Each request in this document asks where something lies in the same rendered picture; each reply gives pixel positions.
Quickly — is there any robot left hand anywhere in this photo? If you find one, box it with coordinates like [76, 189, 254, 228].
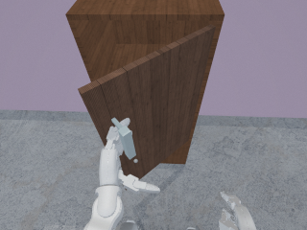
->
[99, 118, 160, 195]

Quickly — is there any left robot forearm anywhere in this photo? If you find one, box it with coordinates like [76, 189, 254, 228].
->
[83, 184, 124, 230]

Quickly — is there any robot right hand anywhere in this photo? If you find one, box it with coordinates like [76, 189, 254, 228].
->
[219, 191, 257, 230]

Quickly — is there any handle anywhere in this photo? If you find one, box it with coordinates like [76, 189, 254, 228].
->
[111, 117, 136, 160]

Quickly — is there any cupboard door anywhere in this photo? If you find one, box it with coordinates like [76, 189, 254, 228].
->
[78, 24, 216, 190]

